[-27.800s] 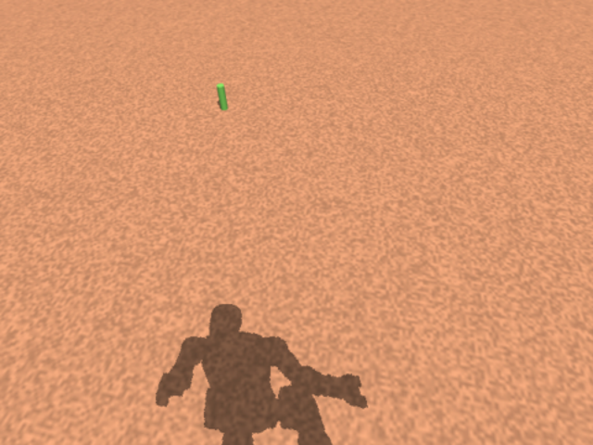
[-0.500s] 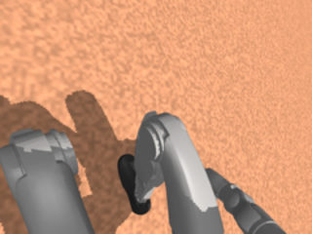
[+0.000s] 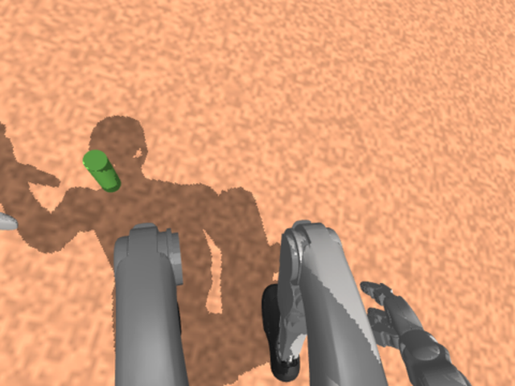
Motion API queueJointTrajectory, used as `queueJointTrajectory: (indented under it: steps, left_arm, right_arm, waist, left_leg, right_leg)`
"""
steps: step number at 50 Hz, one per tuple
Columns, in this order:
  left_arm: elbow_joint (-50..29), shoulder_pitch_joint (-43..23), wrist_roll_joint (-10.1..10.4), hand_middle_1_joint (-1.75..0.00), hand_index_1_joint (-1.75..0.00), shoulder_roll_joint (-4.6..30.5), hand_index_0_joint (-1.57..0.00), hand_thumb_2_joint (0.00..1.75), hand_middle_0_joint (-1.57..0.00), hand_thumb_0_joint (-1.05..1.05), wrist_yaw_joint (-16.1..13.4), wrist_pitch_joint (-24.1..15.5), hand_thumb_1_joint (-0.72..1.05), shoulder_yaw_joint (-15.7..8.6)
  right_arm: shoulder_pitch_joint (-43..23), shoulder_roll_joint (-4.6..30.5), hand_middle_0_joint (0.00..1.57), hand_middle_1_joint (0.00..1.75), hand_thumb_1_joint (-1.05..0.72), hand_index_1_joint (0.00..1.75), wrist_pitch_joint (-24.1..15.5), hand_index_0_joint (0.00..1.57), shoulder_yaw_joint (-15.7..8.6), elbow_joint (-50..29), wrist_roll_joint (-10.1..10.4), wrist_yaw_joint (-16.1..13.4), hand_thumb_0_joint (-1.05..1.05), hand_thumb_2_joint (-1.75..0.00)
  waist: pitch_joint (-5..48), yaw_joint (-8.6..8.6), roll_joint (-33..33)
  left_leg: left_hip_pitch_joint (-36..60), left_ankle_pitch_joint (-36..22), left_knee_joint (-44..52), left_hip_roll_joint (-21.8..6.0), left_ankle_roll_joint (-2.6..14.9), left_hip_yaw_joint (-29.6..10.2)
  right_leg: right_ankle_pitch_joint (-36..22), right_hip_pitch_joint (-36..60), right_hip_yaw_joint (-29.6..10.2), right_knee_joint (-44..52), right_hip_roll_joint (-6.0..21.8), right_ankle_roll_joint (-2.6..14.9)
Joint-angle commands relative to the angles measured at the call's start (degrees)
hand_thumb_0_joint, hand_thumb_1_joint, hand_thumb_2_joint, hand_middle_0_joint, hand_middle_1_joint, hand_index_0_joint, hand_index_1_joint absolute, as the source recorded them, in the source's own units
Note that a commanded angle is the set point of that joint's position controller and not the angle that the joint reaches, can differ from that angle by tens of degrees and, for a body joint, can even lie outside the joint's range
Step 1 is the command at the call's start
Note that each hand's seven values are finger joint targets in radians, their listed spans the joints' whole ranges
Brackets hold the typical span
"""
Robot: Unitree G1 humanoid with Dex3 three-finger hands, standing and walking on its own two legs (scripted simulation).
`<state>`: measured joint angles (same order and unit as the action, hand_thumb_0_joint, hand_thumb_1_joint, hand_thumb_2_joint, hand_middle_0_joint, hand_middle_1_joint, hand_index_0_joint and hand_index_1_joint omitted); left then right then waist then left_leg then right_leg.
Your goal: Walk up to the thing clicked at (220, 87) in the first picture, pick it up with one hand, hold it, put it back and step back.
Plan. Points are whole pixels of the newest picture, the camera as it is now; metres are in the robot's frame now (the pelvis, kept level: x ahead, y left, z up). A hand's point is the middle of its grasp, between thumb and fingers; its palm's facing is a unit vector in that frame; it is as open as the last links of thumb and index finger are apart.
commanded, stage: home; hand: left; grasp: from the side
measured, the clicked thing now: (104, 173) +0.46 +0.29 -0.29
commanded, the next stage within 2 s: none
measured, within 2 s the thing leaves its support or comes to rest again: neither
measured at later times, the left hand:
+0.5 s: hand out of the picture +0.26 +0.29 +0.12, palm faces +0.28 -0.85 -0.44, open 17.4 cm
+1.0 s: hand out of the picture +0.24 +0.22 +0.30, palm faces +0.27 -0.91 -0.30, open 17.5 cm
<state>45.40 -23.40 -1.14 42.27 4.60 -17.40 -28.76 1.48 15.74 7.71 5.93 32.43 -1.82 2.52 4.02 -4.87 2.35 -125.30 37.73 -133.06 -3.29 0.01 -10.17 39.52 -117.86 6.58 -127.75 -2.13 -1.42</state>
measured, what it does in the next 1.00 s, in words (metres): rises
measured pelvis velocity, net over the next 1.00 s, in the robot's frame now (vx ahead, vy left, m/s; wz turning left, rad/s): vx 0.10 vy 0.02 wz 0.17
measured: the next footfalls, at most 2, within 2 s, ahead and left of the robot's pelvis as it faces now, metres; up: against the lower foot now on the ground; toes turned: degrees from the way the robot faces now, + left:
none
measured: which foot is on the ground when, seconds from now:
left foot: down 0.00-1.00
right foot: down 0.00-1.00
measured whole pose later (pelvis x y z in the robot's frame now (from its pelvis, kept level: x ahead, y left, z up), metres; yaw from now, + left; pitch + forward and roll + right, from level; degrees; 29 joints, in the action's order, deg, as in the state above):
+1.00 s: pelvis +0.10 +0.02 +0.35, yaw +10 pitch +10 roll -3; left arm -3.9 27.6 1.3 12.6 -10.5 18.0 1.4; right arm 17.0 10.8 -3.3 1.5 26.7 1.7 -10.8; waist 9.2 -2.1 -3.1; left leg -41.0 28.6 -59.2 -2.6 0.0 -1.6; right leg 29.0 -35.9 2.5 -54.7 0.4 -1.5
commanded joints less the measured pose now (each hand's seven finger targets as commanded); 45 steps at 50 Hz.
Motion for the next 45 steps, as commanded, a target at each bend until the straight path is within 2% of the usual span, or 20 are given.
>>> queueJointTrajectory:
  steps: [1, 2, 3, 4, 5, 6, 10, 13, 18, 20, 21, 23, 26, 27, 28, 29, 34, 37, 42, 45]
  left_arm:
    - [-10.9, 2.8, 0.6, -0.05, -0.05, 2.2, -0.05, 0.05, -0.05, 0.00, -2.0, 4.4, -0.55, 2.8]
    - [-13.0, 4.2, 0.6, -0.05, -0.05, 1.7, -0.05, 0.05, -0.05, 0.00, -2.5, 5.8, -0.56, 3.6]
    - [-19.8, 2.8, 0.6, -0.05, -0.05, 3.8, -0.05, 0.06, -0.05, 0.00, -3.1, 6.8, -0.55, 3.2]
    - [-18.5, 6.7, 0.6, -0.05, -0.05, 2.1, -0.05, 0.06, -0.05, 0.00, -3.5, 8.4, -0.54, 4.1]
    - [-22.1, 7.0, 0.6, -0.05, -0.05, 2.0, -0.05, 0.04, -0.05, 0.00, -4.0, 9.4, -0.57, 4.3]
    - [-27.0, 7.6, 0.6, -0.05, -0.05, 3.9, -0.05, 0.05, -0.05, 0.00, -4.7, 10.4, -0.56, 3.3]
    - [-35.8, 11.7, 0.6, -0.05, -0.06, 5.5, -0.05, 0.06, -0.05, 0.00, -7.9, 14.0, -0.54, 1.7]
    - [-37.4, 14.3, 0.6, -0.06, -0.06, 3.6, -0.05, 0.07, -0.05, 0.00, -9.9, 16.2, -0.53, 2.6]
    - [-36.0, 22.8, 0.6, -0.05, -0.05, -7.1, -0.05, 0.06, -0.05, 0.00, -12.1, 19.6, -0.55, 9.0]
    - [-35.6, 23.9, 0.5, -0.05, -0.05, -9.6, -0.05, 0.05, -0.05, 0.00, -12.7, 20.8, -0.56, 11.2]
    - [-35.5, 25.2, 0.9, -0.05, -0.05, -10.0, -0.05, 0.05, -0.05, 0.00, -13.0, 21.5, -0.56, 11.4]
    - [-36.3, 27.0, 0.7, -0.05, -0.05, -12.5, -0.05, 0.05, -0.05, 0.00, -13.4, 22.9, -0.56, 14.2]
    - [-36.9, 29.2, 0.8, -0.05, -0.05, -14.6, -0.05, 0.06, -0.05, 0.00, -14.5, 24.9, -0.55, 16.2]
    - [-37.5, 30.4, 0.9, -0.05, -0.05, -14.3, -0.05, 0.06, -0.05, 0.00, -14.8, 25.6, -0.54, 16.1]
    - [-37.9, 31.1, 0.9, -0.05, -0.05, -15.0, -0.05, 0.06, -0.05, 0.00, -15.1, 26.2, -0.54, 16.8]
    - [-38.5, 31.9, 0.9, -0.05, -0.06, -15.1, -0.05, 0.06, -0.05, 0.00, -15.4, 26.8, -0.54, 17.0]
    - [-44.3, 36.2, 1.3, -0.05, -0.05, -18.5, -0.05, 0.05, -0.05, 0.00, -16.5, 29.7, -0.57, 20.3]
    - [-49.0, 40.4, 1.5, -0.05, -0.06, -20.3, -0.05, 0.06, -0.05, 0.00, -16.7, 31.2, -0.54, 22.3]
    - [-55.7, 46.9, 2.0, -0.05, -0.05, -23.6, -0.05, 0.04, -0.05, 0.00, -16.5, 32.9, -0.57, 25.9]
    - [-57.5, 49.0, 1.9, -0.05, -0.05, -24.2, -0.05, 0.04, -0.05, 0.00, -16.1, 33.3, -0.57, 26.4]
  right_arm:
    - [5.7, 13.2, 0.20, 0.30, -0.90, 0.30, -0.5, 0.20, -8.6, -4.7, 1.8, -1.4, 0.00, -0.90]
    - [5.9, 13.0, 0.20, 0.30, -0.90, 0.30, -0.5, 0.20, -9.0, -5.1, 2.1, -1.5, 0.00, -0.90]
    - [6.3, 13.0, 0.20, 0.30, -0.90, 0.30, -0.4, 0.20, -9.5, -5.8, 2.6, -1.6, 0.00, -0.90]
    - [6.1, 12.9, 0.20, 0.30, -0.90, 0.30, -0.3, 0.20, -10.0, -6.5, 3.1, -1.8, 0.00, -0.90]
    - [6.5, 12.7, 0.20, 0.30, -0.90, 0.30, -0.3, 0.20, -10.2, -7.1, 3.4, -1.9, 0.00, -0.90]
    - [6.8, 12.5, 0.20, 0.30, -0.90, 0.30, -0.5, 0.20, -10.5, -7.7, 3.8, -2.3, 0.00, -0.90]
    - [7.0, 10.3, 0.20, 0.30, -0.90, 0.30, -1.3, 0.20, -10.5, -9.5, 4.8, -4.2, 0.00, -0.90]
    - [6.6, 8.4, 0.20, 0.30, -0.90, 0.30, -2.7, 0.20, -10.0, -9.3, 4.7, -6.0, 0.00, -0.90]
    - [8.5, 6.6, 0.20, 0.30, -0.90, 0.30, -5.4, 0.20, -9.6, -8.1, 4.5, -8.7, 0.00, -0.90]
    - [8.9, 6.4, 0.20, 0.30, -0.90, 0.30, -6.4, 0.20, -9.4, -7.7, 4.2, -9.4, 0.00, -0.90]
    - [9.3, 6.2, 0.20, 0.30, -0.90, 0.30, -6.9, 0.20, -9.3, -7.9, 4.3, -9.7, 0.00, -0.90]
    - [9.9, 5.9, 0.20, 0.30, -0.90, 0.30, -7.8, 0.20, -9.4, -7.8, 4.2, -10.1, 0.00, -0.90]
    - [10.4, 5.7, 0.20, 0.30, -0.90, 0.30, -9.0, 0.20, -9.1, -8.0, 4.3, -10.9, 0.00, -0.90]
    - [10.6, 5.5, 0.20, 0.30, -0.90, 0.30, -9.3, 0.20, -8.9, -8.2, 4.2, -11.2, 0.00, -0.90]
    - [10.5, 5.3, 0.20, 0.30, -0.90, 0.30, -9.6, 0.20, -8.9, -8.4, 4.2, -11.5, 0.00, -0.90]
    - [10.8, 5.1, 0.20, 0.30, -0.90, 0.30, -9.8, 0.20, -8.6, -8.7, 4.3, -11.8, 0.00, -0.90]
    - [11.7, 4.1, 0.20, 0.30, -0.90, 0.30, -11.0, 0.20, -8.0, -10.1, 4.0, -13.1, 0.00, -0.90]
    - [11.9, 3.6, 0.20, 0.30, -0.90, 0.30, -11.7, 0.20, -7.6, -11.5, 3.9, -13.6, 0.00, -0.90]
    - [12.1, 2.7, 0.20, 0.30, -0.90, 0.30, -13.0, 0.20, -7.3, -13.3, 3.5, -14.2, 0.00, -0.90]
    - [11.6, 2.6, 0.20, 0.30, -0.90, 0.30, -13.6, 0.20, -7.1, -14.2, 3.3, -14.3, 0.00, -0.90]
  waist:
    - [33.2, 1.00, -11.3]
    - [33.8, 1.25, -10.2]
    - [36.5, 2.28, -10.6]
    - [37.4, 2.25, -8.5]
    - [38.7, 2.26, -8.0]
    - [40.7, 3.21, -7.6]
    - [41.4, 4.14, -6.2]
    - [39.4, 3.97, -6.3]
    - [33.3, 3.06, -8.6]
    - [30.0, 2.41, -9.2]
    - [29.2, 2.90, -8.2]
    - [28.4, 2.22, -7.6]
    - [26.1, 1.88, -6.5]
    - [25.7, 2.67, -6.5]
    - [24.5, 2.20, -6.4]
    - [24.1, 2.75, -5.7]
    - [19.6, 2.55, -8.1]
    - [17.1, 3.17, -9.3]
    - [12.0, 2.87, -7.4]
    - [7.9, 3.03, -5.4]
  left_leg:
    - [29.9, -0.9, 23.8, 0.4, 1.21, 4.2]
    - [30.5, -1.2, 24.9, 0.4, 1.32, 4.5]
    - [32.9, -1.2, 26.5, 0.5, 1.29, 4.8]
    - [34.6, -1.5, 28.0, 0.5, 1.37, 4.7]
    - [36.5, -2.8, 29.2, 0.4, 1.42, 4.8]
    - [38.3, -3.0, 30.9, 0.4, 1.49, 5.0]
    - [42.7, -3.2, 36.6, 0.7, 1.86, 6.9]
    - [45.5, -4.7, 40.2, 0.9, 1.99, 8.2]
    - [56.1, -9.6, 48.0, 1.4, 1.62, 8.7]
    - [59.4, -11.1, 51.4, 1.4, 1.43, 8.7]
    - [60.8, -11.7, 52.8, 1.4, 1.41, 8.7]
    - [64.3, -14.1, 55.4, 1.5, 1.44, 9.1]
    - [69.3, -16.7, 60.4, 1.6, 1.19, 8.8]
    - [71.4, -17.5, 61.9, 1.6, 1.10, 8.8]
    - [72.9, -18.4, 63.3, 1.6, 1.06, 8.9]
    - [74.6, -19.4, 64.9, 1.7, 0.99, 8.8]
    - [82.8, -22.1, 72.5, 1.9, 0.48, 9.3]
    - [86.9, -22.1, 77.1, 2.0, 0.19, 9.5]
    - [90.4, -22.2, 81.9, 2.1, 0.08, 9.1]
    - [90.8, -20.2, 84.6, 1.8, -0.05, 8.2]
  right_leg:
    - [-4.4, 12.0, 1.5, 19.1, -1.5, 3.72]
    - [-4.7, 14.1, 1.2, 20.7, -1.3, 3.55]
    - [-4.2, 16.1, 0.4, 22.7, -1.2, 3.52]
    - [-4.5, 18.6, 0.2, 24.5, -1.1, 3.24]
    - [-5.8, 20.7, -0.1, 25.5, -0.9, 3.11]
    - [-5.9, 23.8, -0.7, 27.3, -0.8, 3.04]
    - [-5.4, 35.2, -4.1, 35.3, -0.1, 2.52]
    - [-6.0, 41.7, -6.6, 40.4, 0.3, 2.12]
    - [-11.9, 46.3, -5.6, 46.7, 0.5, 2.77]
    - [-13.3, 48.6, -5.3, 49.9, 0.6, 2.80]
    - [-13.9, 50.9, -5.4, 51.8, 0.8, 2.64]
    - [-16.5, 55.4, -5.7, 55.3, 1.1, 2.44]
    - [-19.0, 60.6, -4.7, 59.7, 1.1, 2.40]
    - [-19.7, 62.7, -4.7, 61.2, 1.3, 2.29]
    - [-20.7, 64.2, -4.5, 62.5, 1.2, 2.26]
    - [-21.5, 66.4, -4.4, 64.1, 1.3, 2.20]
    - [-24.0, 73.2, -4.0, 70.7, 1.4, 2.06]
    - [-23.7, 76.8, -3.3, 74.2, 1.2, 2.12]
    - [-23.8, 80.8, -1.9, 78.5, 0.5, 1.96]
    - [-21.4, 81.4, -1.0, 80.3, 0.0, 1.97]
